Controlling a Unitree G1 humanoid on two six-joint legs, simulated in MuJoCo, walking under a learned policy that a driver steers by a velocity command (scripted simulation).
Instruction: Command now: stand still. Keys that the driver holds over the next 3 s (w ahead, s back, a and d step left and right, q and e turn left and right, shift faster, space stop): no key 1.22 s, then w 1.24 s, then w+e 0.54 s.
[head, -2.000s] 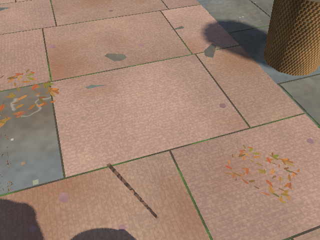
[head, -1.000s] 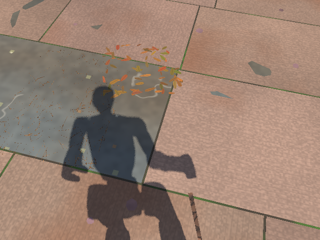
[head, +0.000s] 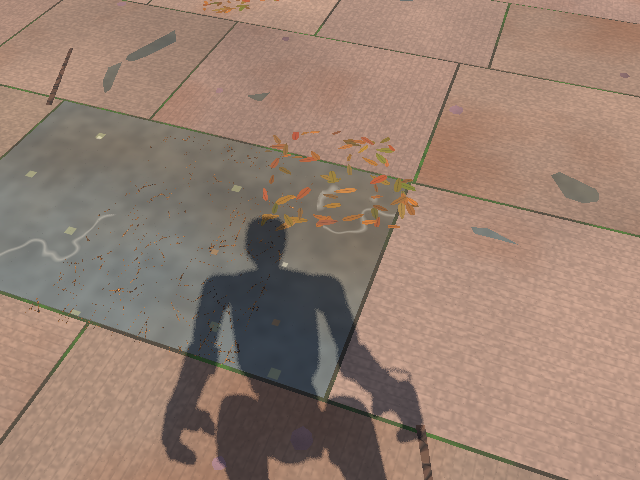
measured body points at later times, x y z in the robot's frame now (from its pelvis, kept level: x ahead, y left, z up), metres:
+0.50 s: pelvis +0.00 -0.01 +0.00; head +0.01 -0.01 +0.45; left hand +0.03 +0.24 -0.15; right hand +0.04 -0.25 -0.15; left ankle +0.00 +0.13 -0.73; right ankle +0.01 -0.14 -0.73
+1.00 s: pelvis +0.00 -0.01 +0.00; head +0.02 -0.01 +0.45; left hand +0.01 +0.22 -0.15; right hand +0.01 -0.25 -0.15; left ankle +0.00 +0.13 -0.73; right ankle +0.01 -0.14 -0.73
